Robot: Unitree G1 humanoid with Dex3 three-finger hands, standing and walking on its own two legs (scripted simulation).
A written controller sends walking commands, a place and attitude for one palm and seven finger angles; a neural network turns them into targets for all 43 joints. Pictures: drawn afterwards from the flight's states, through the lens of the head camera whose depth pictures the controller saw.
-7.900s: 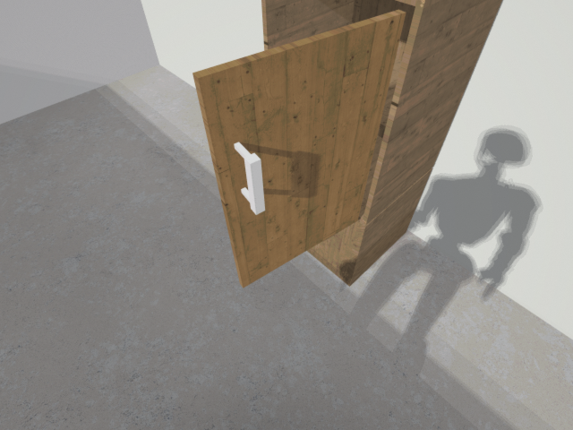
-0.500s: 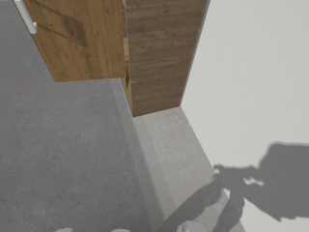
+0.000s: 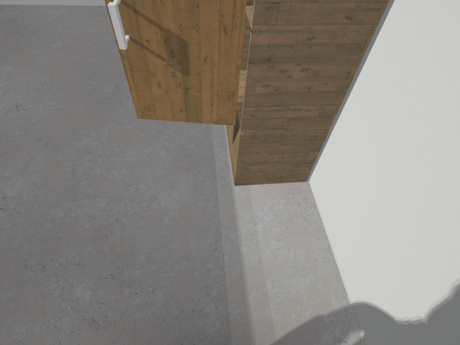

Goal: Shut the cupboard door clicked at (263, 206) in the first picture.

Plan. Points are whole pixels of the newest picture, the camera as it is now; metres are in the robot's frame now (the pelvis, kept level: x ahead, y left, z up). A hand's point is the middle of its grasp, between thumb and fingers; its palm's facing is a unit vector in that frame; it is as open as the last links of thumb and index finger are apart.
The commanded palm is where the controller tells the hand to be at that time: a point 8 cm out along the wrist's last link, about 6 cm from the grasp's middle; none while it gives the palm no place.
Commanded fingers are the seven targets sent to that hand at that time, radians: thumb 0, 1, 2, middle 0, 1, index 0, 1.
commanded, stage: take the last steps up to it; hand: left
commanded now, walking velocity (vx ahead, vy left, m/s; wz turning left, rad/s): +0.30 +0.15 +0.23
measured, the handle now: (120, 23) +0.92 +0.40 +0.07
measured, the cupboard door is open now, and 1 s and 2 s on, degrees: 81 81 81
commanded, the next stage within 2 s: come to a stop and stand still in 1.34 s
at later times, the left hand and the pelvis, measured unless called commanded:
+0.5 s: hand (135, 344) +0.14 +0.18 -0.15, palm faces +0.15 -0.96 -0.22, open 7.3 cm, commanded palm none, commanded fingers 0.00 0.90 0.90 -0.20 -0.30 -0.20 -0.30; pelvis +0.10 +0.00 +0.01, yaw +6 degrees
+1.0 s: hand (98, 268) +0.27 +0.31 -0.16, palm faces +0.15 -0.97 -0.20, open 7.4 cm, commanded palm none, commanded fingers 0.00 0.90 0.90 -0.20 -0.30 -0.20 -0.30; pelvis +0.26 +0.12 +0.01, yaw +5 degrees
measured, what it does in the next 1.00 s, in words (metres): walks ahead: right foot, then left foot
